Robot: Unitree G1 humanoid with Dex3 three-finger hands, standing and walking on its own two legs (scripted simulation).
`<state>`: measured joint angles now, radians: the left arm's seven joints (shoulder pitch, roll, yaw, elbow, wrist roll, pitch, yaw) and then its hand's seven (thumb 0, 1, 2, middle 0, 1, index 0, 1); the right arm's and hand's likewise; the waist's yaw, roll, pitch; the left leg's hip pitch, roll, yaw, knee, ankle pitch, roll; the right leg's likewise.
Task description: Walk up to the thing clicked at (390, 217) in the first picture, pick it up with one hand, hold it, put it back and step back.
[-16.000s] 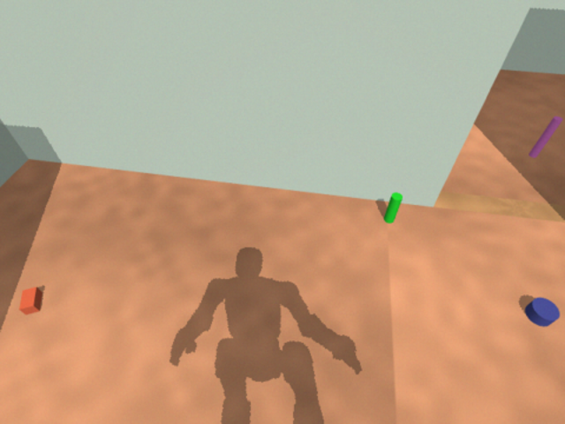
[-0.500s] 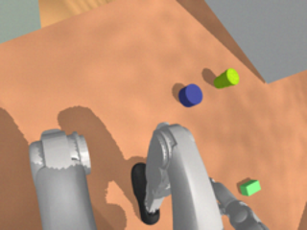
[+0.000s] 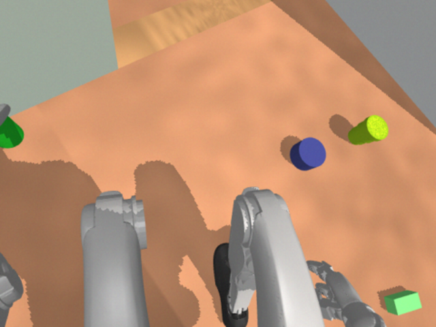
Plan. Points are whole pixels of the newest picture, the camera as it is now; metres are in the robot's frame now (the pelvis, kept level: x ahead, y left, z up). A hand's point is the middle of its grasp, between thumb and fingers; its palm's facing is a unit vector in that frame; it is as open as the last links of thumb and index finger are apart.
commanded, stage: settle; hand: left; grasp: from the side
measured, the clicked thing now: out of the picture +0.42 +0.37 -0.08
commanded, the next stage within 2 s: lift in 0.88 s
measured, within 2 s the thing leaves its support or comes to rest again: neither
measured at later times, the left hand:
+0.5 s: hand out of the picture +0.45 +0.36 +0.00, palm faces +0.43 -0.90 -0.07, open 8.4 cm
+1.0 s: hand out of the picture +0.45 +0.35 +0.02, palm faces +0.43 -0.90 -0.07, open 8.4 cm
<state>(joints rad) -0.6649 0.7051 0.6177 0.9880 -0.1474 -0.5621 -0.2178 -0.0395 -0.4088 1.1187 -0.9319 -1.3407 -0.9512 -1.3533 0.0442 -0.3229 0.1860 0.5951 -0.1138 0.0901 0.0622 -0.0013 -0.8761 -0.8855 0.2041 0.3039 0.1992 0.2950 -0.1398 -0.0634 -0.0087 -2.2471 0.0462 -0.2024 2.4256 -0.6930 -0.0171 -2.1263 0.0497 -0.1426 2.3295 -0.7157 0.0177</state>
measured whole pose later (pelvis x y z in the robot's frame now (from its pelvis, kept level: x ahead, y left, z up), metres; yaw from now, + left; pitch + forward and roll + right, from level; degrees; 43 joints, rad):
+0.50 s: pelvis +0.00 +0.00 +0.02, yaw +2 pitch +31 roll -8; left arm -0.71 0.64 0.61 0.98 -0.11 -0.52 -0.18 -0.04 -0.41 1.12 -0.93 -1.34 -0.95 -1.35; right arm 0.10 -0.30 0.12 0.62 -0.09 0.08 0.05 0.00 -0.89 -0.89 0.20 0.30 0.20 0.29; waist -0.13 -0.03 -0.07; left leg -2.20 0.05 -0.16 2.33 -0.69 -0.02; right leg -2.10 0.04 -0.11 2.26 -0.72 0.01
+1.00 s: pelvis +0.00 +0.00 +0.04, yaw +3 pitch +32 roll -7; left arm -0.74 0.62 0.59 1.01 -0.08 -0.53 -0.15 -0.04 -0.40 1.13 -0.92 -1.36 -0.94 -1.37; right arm 0.11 -0.29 0.11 0.64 -0.09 0.07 0.04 0.00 -0.88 -0.89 0.20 0.30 0.20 0.29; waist -0.14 -0.03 -0.09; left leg -2.18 0.05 -0.14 2.28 -0.68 -0.01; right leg -2.08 0.04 -0.10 2.22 -0.71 0.01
